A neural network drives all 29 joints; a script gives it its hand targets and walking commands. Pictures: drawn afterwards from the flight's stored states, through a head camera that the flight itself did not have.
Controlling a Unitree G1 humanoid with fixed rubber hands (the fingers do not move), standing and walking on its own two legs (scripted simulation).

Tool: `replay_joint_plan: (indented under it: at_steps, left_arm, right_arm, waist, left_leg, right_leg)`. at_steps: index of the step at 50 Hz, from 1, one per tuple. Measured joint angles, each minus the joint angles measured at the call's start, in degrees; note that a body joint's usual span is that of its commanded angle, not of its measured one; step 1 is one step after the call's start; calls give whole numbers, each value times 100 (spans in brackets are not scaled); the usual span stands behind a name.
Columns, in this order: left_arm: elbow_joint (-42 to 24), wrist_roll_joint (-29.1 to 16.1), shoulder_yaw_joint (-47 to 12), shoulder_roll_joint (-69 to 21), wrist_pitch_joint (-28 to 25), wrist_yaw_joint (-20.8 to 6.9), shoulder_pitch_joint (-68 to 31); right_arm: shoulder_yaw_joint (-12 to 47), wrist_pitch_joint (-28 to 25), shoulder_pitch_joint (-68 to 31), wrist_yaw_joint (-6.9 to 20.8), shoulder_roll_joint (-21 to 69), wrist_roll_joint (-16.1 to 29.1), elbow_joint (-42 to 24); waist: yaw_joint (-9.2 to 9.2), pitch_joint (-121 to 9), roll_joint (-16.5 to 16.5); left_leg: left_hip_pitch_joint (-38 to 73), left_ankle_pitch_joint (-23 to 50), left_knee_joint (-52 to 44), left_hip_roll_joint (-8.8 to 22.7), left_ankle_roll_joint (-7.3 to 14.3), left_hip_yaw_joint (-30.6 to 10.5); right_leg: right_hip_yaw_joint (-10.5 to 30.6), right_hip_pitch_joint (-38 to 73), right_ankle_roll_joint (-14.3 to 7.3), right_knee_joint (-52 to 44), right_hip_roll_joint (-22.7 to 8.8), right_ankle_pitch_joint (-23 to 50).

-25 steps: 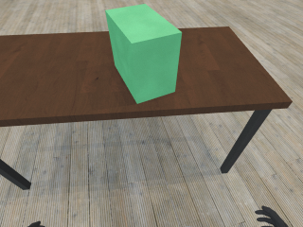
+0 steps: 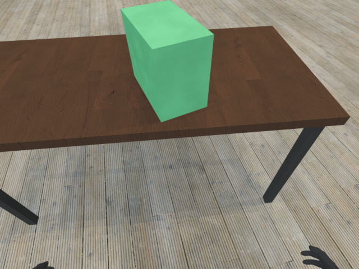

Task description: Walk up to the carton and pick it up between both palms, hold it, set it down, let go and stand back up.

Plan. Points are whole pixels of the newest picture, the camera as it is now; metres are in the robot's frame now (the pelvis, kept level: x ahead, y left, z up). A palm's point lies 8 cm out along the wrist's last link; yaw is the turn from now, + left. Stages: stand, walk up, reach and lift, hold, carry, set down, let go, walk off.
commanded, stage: walk up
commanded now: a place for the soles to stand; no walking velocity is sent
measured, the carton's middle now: (165, 59) +0.72 +0.04 +0.10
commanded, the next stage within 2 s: none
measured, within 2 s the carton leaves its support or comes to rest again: neither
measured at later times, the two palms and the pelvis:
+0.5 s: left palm out of the picture +0.11 +0.33 -0.05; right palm out of the picture +0.11 -0.31 -0.07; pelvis +0.01 +0.01 +0.00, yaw +0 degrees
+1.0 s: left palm (43, 237) +0.22 +0.32 -0.05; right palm (328, 232) +0.22 -0.34 -0.06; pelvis +0.12 +0.00 +0.00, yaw -1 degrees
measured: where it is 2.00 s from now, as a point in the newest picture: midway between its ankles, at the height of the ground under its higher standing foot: outside the picture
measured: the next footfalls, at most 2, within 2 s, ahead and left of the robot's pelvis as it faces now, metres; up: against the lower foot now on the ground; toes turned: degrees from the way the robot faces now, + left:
right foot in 0.74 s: +0.17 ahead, -0.18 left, +0.00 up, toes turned +6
left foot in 1.06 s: +0.25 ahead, +0.12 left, +0.00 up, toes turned +6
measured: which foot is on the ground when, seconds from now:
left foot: down 0.00-0.76, up 0.78-1.00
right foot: down 0.00-0.44, up 0.46-0.72, down 0.74-1.00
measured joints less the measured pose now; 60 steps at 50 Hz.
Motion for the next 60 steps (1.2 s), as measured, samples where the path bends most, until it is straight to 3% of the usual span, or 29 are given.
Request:
replay_joint_plan:
  at_steps: [3, 5, 11, 13, 17, 20, 22, 26, 29, 33, 36, 39, 43, 48, 51, 53, 55, 58, 60]
  left_arm:
    - [-1, 0, -11, -27, 0, 0, -3]
    - [-1, 0, -10, -14, 0, 0, -4]
    - [0, 0, 27, 35, 1, 0, -4]
    - [-5, 0, 27, 38, -7, 0, 0]
    - [1, 0, 6, -24, -14, 0, -5]
    - [1, 0, 2, -49, -14, -7, -4]
    - [2, 0, 15, -50, 5, -29, -4]
    - [3, 0, 105, -37, 35, -53, -8]
    - [-1, 0, 115, -38, 36, -188, -3]
    - [-4, -1, 117, -51, 36, -295, -1]
    - [-2, -1, 135, -37, 35, -304, 3]
    - [3, 0, 167, -30, 34, -272, 7]
    - [-3, 0, 69, -290, 19, -167, 9]
    - [-2, 0, 30, -248, -49, -68, 9]
    - [-2, 0, 75, -167, -52, 6, 8]
    - [-1, 0, 101, -64, -52, 23, 7]
    - [7, 0, 146, -2, -26, 38, -30]
    - [1, 0, 145, -6, 33, 47, -29]
    - [-2, 0, 145, -3, 33, 47, -25]
  right_arm:
    - [-1, 19, 1, 0, -55, 0, -1]
    - [-1, 19, 2, 0, -118, 0, -2]
    - [1, -7, 7, 0, -60, 0, -1]
    - [2, -6, 6, 0, -37, 0, -2]
    - [0, 0, -34, 0, -63, 0, 4]
    - [-1, 0, -42, 0, -137, 0, 4]
    - [-1, -55, 17, 0, -172, 0, 2]
    - [0, -214, 340, 0, -101, 0, 6]
    - [0, -215, 679, 0, -38, 0, 5]
    - [0, -215, 985, 0, -68, 0, 3]
    - [0, -215, 1039, 0, -100, 0, 4]
    - [0, -155, 987, 0, -133, -1, 12]
    - [-1, -1, 669, 0, -256, 0, 2]
    - [-5, -1, 385, 65, -410, 0, 1]
    - [-28, 0, 265, 115, -496, 0, -1]
    - [-52, -67, 279, 117, -551, 1, -6]
    - [-54, -114, 314, 88, -511, 0, 6]
    - [-50, -114, 517, 58, -198, 1, 3]
    - [-46, -113, 647, 2, 45, 1, 1]
  waist:
    - [1, -16, 4]
    - [-2, -16, 9]
    - [-2, -11, -7]
    - [6, -18, -35]
    - [0, -18, -9]
    - [0, -17, -12]
    - [-2, -38, -19]
    - [-25, -42, -5]
    - [-89, -50, -79]
    - [-185, -56, -89]
    - [-222, -63, -93]
    - [-134, -45, -20]
    - [-65, -47, 126]
    - [51, -50, 153]
    - [64, -58, 157]
    - [34, -73, 142]
    - [-5, 100, 22]
    - [-46, 93, -16]
    - [-80, 87, -85]
  left_leg:
    - [-3, -289, -19, -75, -1, 2]
    - [-4, 200, -183, -115, 1, 0]
    - [-3, 118, -195, -18, 67, 0]
    - [-6, 112, -171, -23, 37, 13]
    - [-5, -250, -47, -38, -7, 8]
    - [-6, -550, -37, -123, -7, 8]
    - [7, -294, -112, -175, 5, 6]
    - [82, 76, -182, -24, 53, -4]
    - [283, 59, -424, 6, 53, 3]
    - [537, 4, -592, 45, 46, 11]
    - [603, -240, -392, 95, 29, 12]
    - [572, -885, 468, 248, 30, -28]
    - [32, -1070, 1846, 2, 29, -108]
    - [-389, -850, 1783, -22, 29, -121]
    - [-411, -582, 1212, 84, 29, -127]
    - [-290, -116, 308, 119, 29, -134]
    - [-264, -73, 440, -7, 105, -42]
    - [-162, -194, 420, -25, 196, -28]
    - [-14, -101, 109, -71, 200, -22]
  right_leg:
    - [8, -15, 40, -1, -65, -102]
    - [6, -43, 40, -11, -99, -104]
    - [-1, -240, -153, 697, 99, -502]
    - [11, -29, -243, 116, 34, -261]
    - [3, 27, 0, 4, -14, -133]
    - [15, 37, -18, -27, -85, -162]
    - [12, 29, -144, 34, -118, -321]
    - [0, -550, -223, 1327, 263, -705]
    - [3, -899, -223, 1551, 233, -711]
    - [-57, -1004, -223, 967, 5, -630]
    - [-148, -726, -223, 149, -78, -117]
    - [-161, -541, -149, 269, 94, 336]
    - [-153, -176, -142, 177, 65, 72]
    - [-160, 277, -197, -157, -75, -1]
    - [-163, 399, -156, -142, -157, -209]
    - [-162, 278, -114, 90, -222, -416]
    - [-119, 15, -185, 922, -281, -628]
    - [-124, -620, -194, 2189, 101, -700]
    - [-115, -947, -194, 2361, 235, -689]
